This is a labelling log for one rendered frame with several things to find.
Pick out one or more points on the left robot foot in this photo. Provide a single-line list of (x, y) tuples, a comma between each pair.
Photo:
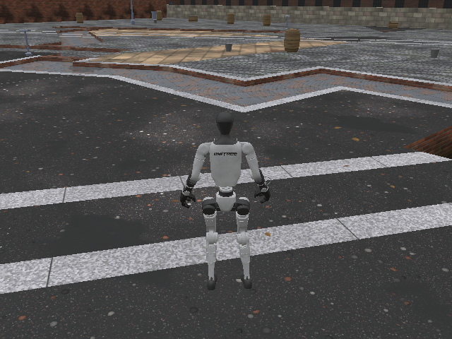
[(211, 283)]

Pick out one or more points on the right robot forearm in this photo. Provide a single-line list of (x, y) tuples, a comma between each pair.
[(261, 183)]

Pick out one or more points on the left robot shin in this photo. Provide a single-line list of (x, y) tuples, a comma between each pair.
[(210, 256)]

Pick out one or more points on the robot left upper arm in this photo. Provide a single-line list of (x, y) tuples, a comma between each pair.
[(202, 150)]

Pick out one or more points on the robot right upper arm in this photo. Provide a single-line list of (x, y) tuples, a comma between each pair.
[(248, 149)]

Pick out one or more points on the robot right hand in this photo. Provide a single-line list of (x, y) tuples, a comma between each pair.
[(260, 193)]

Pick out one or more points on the left robot forearm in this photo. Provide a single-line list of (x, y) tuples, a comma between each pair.
[(189, 185)]

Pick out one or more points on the robot left hand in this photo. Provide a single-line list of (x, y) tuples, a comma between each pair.
[(183, 199)]

